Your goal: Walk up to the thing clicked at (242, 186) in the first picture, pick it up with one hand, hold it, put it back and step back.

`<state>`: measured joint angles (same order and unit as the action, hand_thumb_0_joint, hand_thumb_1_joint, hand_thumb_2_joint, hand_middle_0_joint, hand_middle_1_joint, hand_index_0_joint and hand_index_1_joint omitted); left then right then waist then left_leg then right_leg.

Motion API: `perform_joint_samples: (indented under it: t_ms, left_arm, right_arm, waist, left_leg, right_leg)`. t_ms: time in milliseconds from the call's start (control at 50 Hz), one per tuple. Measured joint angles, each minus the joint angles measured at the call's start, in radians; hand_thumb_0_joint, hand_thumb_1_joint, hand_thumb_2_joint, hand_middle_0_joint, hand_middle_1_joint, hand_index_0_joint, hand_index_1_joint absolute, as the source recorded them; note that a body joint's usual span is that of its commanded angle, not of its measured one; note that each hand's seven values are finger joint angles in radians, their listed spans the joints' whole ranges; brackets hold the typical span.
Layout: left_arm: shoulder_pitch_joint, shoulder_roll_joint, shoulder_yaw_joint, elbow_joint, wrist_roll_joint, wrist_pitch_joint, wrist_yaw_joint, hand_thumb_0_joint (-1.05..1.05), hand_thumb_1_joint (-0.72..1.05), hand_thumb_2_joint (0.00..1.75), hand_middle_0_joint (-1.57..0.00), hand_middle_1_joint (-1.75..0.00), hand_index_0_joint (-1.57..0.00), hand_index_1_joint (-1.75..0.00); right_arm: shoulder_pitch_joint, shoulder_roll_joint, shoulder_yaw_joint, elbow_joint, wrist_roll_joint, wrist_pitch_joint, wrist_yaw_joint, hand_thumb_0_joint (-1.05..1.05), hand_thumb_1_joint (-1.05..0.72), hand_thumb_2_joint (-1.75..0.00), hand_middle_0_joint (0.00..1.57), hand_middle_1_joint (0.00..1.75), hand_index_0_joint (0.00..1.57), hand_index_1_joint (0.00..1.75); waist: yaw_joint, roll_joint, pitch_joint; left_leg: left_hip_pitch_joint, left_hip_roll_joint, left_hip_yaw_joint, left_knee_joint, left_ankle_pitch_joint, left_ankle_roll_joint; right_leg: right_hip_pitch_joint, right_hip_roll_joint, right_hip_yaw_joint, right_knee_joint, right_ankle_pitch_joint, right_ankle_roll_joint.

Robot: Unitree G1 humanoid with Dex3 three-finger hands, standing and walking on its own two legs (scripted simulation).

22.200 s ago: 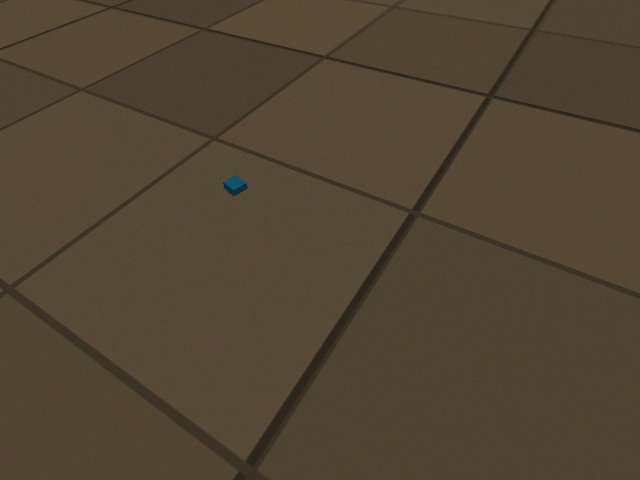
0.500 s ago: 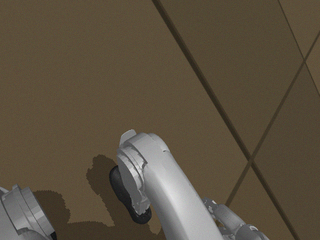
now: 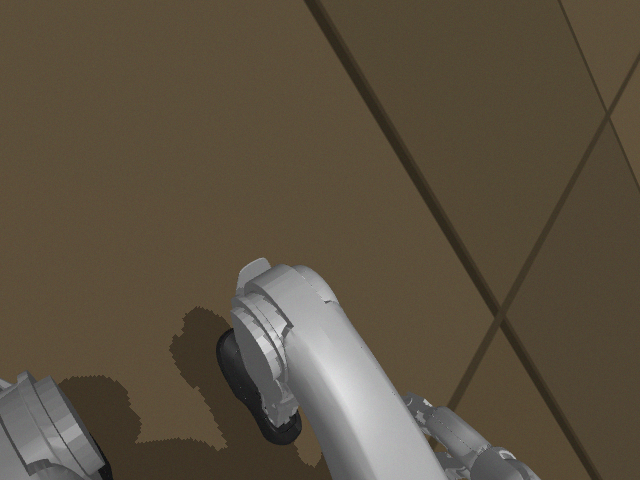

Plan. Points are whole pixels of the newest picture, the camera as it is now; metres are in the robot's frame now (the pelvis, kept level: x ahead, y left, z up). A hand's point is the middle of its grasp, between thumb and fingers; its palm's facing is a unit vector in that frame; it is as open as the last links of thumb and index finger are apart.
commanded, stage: rest palm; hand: left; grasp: from above
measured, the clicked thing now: out of the picture +0.50 +0.38 -0.30
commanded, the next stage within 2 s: none
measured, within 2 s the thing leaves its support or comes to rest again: neither
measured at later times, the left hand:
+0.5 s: hand out of the picture +0.47 +0.36 -0.25, palm faces -0.44 -0.13 -0.89, open 13.1 cm
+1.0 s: hand out of the picture +0.47 +0.36 -0.25, palm faces -0.44 -0.13 -0.89, open 12.8 cm
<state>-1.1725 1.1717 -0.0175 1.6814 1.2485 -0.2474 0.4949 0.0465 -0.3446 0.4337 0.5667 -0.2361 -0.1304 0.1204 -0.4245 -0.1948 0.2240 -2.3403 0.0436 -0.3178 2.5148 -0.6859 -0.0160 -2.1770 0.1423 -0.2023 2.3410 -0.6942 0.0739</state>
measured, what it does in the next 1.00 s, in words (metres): stands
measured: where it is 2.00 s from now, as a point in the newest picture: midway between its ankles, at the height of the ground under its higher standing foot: (193, 453)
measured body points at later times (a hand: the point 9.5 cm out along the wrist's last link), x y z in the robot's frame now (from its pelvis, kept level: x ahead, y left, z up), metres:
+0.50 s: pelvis +0.00 +0.00 +0.00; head +0.29 +0.15 +0.31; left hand +0.49 +0.36 -0.20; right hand +0.08 -0.24 -0.05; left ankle +0.07 +0.13 -0.28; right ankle +0.11 -0.12 -0.28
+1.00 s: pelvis +0.00 +0.00 +0.00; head +0.29 +0.15 +0.31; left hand +0.49 +0.36 -0.20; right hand +0.08 -0.24 -0.05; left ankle +0.07 +0.13 -0.28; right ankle +0.11 -0.12 -0.28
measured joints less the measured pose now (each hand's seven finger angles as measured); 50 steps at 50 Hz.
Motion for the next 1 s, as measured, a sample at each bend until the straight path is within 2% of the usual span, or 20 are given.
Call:
perform_joint_samples:
  t_ms: [1000]
  left_arm:
    - [0.0,0.017,-0.008,-0.026,-0.013,-0.002,-0.018,0.0,-0.3,0.83,-0.26,-0.82,-0.27,-0.84]
  right_arm:
    - [-0.008,0.001,0.012,-0.006,-0.002,0.017,-0.01,0.0,-0.9,-0.9,0.21,0.3,0.2,0.3]
  waist:
    - [0.002,-0.003,0.004]
  left_leg:
    - [0.002,0.004,-0.002,0.002,-0.005,0.005]
  right_leg:
    - [0.004,-0.001,-0.003,-0.004,-0.001,0.004]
